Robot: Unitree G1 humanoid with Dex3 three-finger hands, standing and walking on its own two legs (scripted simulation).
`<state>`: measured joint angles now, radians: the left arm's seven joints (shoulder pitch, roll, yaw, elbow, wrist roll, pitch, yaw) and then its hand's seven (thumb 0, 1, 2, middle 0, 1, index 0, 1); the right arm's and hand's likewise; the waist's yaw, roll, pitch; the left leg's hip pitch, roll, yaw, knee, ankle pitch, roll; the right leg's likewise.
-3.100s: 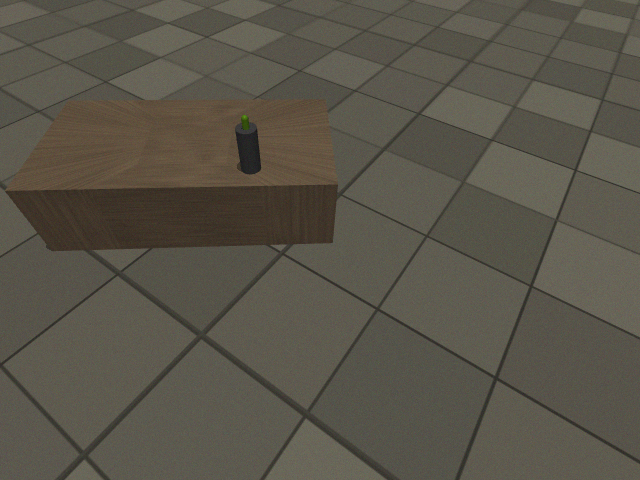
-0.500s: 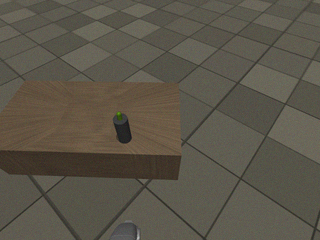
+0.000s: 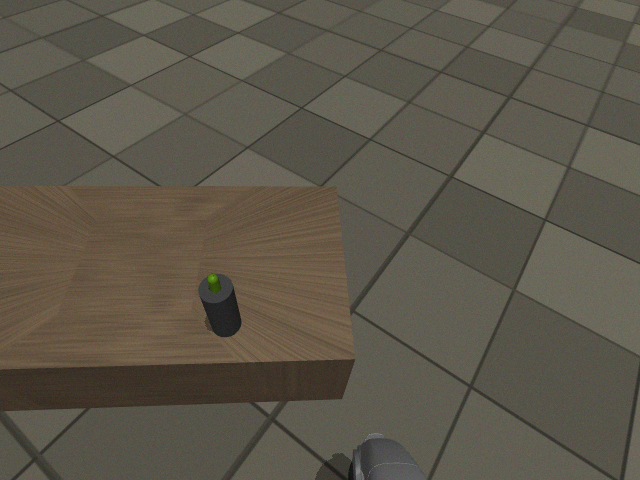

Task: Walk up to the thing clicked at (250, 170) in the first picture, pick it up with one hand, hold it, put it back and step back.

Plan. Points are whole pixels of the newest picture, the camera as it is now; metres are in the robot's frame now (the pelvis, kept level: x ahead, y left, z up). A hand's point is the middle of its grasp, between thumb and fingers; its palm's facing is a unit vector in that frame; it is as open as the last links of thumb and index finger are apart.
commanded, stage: walk up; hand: left
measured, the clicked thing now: (220, 302) +0.52 +0.20 -0.33
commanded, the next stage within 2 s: stand in 1.86 s
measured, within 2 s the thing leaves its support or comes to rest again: neither
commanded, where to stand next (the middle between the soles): +0.12 -0.02 m, yaw +1 degrees
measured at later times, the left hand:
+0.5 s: hand out of the picture +0.14 +0.24 -0.16, palm faces +0.02 -0.95 -0.31, open 7.3 cm
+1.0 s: hand out of the picture +0.11 +0.24 -0.15, palm faces +0.06 -0.94 -0.34, open 7.3 cm
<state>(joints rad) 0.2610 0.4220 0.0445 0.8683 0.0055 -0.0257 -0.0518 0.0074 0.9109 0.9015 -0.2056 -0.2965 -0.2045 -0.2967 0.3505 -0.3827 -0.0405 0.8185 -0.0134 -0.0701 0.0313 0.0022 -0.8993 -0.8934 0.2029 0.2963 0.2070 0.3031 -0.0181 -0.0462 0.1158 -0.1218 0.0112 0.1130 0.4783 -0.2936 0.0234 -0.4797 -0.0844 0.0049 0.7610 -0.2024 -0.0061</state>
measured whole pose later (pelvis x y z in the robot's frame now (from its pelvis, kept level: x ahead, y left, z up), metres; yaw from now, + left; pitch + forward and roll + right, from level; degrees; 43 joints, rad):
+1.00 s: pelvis +0.07 -0.01 +0.01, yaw +2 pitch -3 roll +0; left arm 0.10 0.34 0.01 1.17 0.00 -0.01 -0.02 0.01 0.91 0.90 -0.21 -0.30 -0.21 -0.30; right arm 0.05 -0.35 0.00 1.10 0.00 -0.02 0.01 0.00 -0.90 -0.89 0.20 0.30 0.20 0.30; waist 0.04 0.02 0.06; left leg -0.12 0.02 0.00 0.37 -0.21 -0.02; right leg -0.19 -0.03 -0.08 0.36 -0.12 0.00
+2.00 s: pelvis +0.08 -0.01 +0.01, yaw +2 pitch -2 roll +0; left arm 0.10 0.34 0.01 1.16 0.01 -0.01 -0.02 0.01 0.91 0.90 -0.21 -0.30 -0.21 -0.30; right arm 0.11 -0.34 0.00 1.14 -0.02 -0.01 0.01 0.00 -0.90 -0.89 0.20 0.30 0.20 0.30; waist 0.01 0.00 0.04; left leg -0.08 0.02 0.00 0.33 -0.21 -0.01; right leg -0.16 -0.03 -0.08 0.33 -0.12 0.00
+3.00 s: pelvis +0.09 -0.02 +0.01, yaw +3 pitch -2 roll +0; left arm 0.09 0.35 0.00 1.15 0.01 -0.01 -0.01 0.01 0.91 0.90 -0.21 -0.30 -0.21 -0.30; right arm 0.13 -0.35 0.00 1.13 -0.01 0.00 0.01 0.00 -0.90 -0.89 0.20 0.30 0.20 0.30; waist 0.01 0.01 0.05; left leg -0.05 0.03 -0.01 0.31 -0.21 -0.03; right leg -0.13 -0.02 -0.09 0.32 -0.14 -0.01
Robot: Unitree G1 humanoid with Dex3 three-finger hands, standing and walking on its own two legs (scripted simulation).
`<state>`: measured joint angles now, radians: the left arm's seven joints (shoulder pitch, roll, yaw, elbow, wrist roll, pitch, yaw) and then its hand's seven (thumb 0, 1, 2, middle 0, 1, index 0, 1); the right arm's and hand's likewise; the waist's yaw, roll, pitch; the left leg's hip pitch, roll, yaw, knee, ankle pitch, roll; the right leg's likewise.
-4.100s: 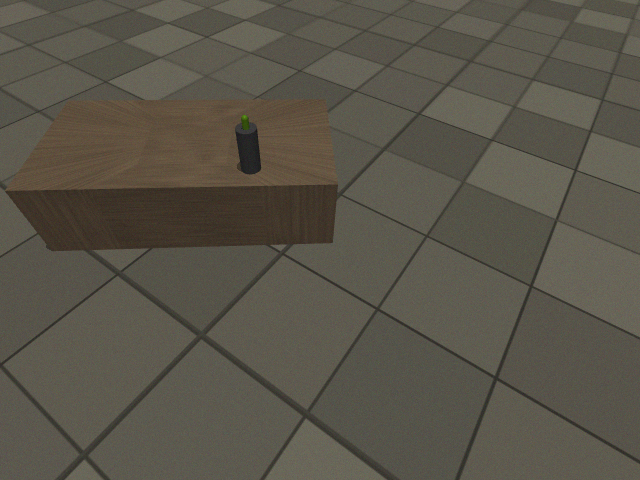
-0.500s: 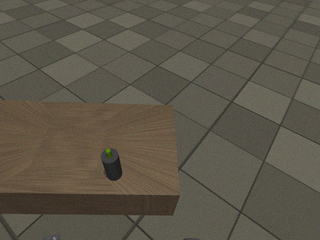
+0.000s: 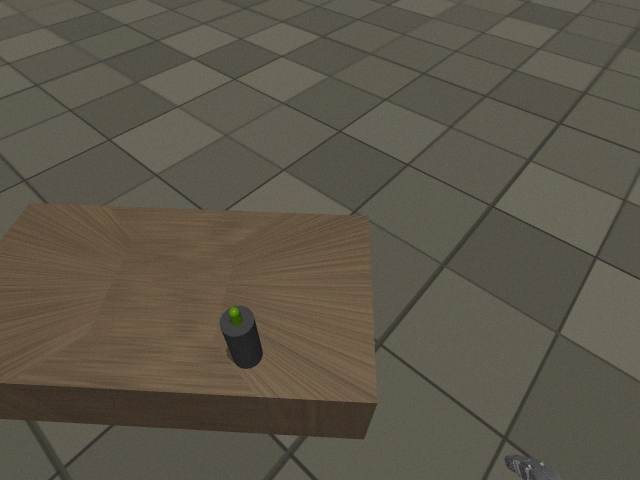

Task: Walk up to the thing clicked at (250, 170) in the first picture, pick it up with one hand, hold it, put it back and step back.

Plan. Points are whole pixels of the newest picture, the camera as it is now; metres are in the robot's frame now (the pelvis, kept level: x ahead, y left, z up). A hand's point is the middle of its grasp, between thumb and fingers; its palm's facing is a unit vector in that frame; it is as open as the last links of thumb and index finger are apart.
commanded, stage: walk up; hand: left
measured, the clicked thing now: (241, 334) +0.46 +0.19 -0.34
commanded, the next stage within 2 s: stand in 0.86 s
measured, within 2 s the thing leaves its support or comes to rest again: neither
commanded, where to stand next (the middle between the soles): +0.05 -0.01 m, yaw -1 degrees
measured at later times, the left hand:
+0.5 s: hand out of the picture +0.10 +0.24 -0.16, palm faces +0.00 -0.95 -0.31, open 7.3 cm
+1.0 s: hand out of the picture +0.08 +0.25 -0.16, palm faces +0.00 -0.95 -0.32, open 7.3 cm
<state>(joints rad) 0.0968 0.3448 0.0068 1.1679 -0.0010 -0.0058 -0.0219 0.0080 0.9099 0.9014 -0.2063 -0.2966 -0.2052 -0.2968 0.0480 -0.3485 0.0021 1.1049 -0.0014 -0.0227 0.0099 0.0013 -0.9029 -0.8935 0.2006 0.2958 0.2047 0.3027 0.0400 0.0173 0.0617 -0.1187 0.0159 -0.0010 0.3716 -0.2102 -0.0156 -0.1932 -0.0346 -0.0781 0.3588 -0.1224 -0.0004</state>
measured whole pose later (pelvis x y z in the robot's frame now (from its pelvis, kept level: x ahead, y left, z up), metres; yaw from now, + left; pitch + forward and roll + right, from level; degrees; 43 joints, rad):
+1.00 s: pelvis +0.01 +0.00 +0.00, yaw +0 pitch -2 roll +0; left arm 0.10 0.34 0.01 1.16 0.01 -0.01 -0.02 0.01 0.91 0.90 -0.21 -0.30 -0.21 -0.30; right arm 0.11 -0.34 0.00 1.14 -0.02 -0.01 0.01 0.00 -0.90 -0.89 0.20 0.30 0.20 0.30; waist 0.01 0.00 0.04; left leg -0.08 0.02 0.00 0.33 -0.21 -0.01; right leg -0.16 -0.03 -0.08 0.33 -0.12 0.00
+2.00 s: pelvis +0.03 -0.01 +0.00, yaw +0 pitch -2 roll +0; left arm 0.09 0.35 0.00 1.15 0.01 -0.01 -0.01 0.01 0.91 0.90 -0.21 -0.30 -0.21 -0.30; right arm 0.13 -0.35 0.00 1.13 -0.01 0.00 0.01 0.00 -0.90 -0.89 0.20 0.30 0.20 0.30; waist 0.01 0.01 0.05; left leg -0.05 0.03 -0.01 0.31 -0.21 -0.03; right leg -0.13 -0.02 -0.09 0.32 -0.14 -0.01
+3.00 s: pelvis +0.03 -0.01 +0.00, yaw +0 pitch -2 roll +0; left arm 0.09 0.35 0.00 1.15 0.01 -0.01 -0.01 0.01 0.91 0.90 -0.21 -0.30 -0.21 -0.30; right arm 0.13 -0.35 0.01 1.12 -0.01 0.00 0.00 0.00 -0.90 -0.89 0.20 0.30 0.20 0.30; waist 0.01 0.01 0.05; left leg -0.05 0.04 -0.01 0.31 -0.22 -0.03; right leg -0.14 -0.01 -0.09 0.33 -0.15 -0.01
